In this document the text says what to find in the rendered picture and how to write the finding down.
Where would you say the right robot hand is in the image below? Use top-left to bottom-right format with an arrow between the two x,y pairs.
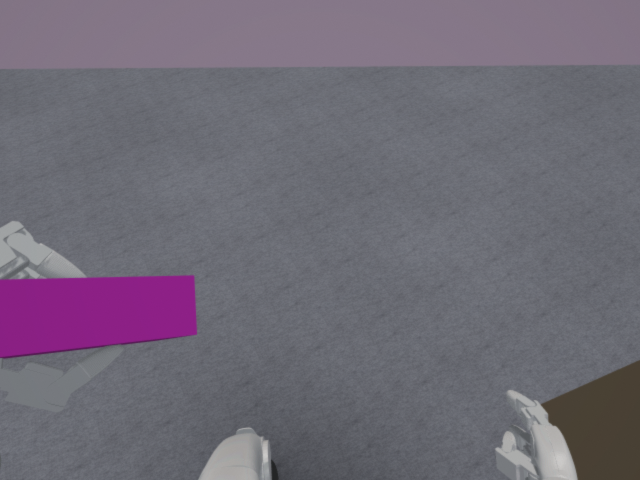
495,390 -> 578,480

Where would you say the table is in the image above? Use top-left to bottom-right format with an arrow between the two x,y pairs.
540,360 -> 640,480

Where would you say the left robot thigh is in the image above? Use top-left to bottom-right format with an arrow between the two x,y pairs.
198,433 -> 272,480

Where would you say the sponge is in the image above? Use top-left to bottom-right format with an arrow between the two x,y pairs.
0,275 -> 197,359

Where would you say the left robot hand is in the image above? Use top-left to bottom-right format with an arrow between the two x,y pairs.
0,221 -> 124,413

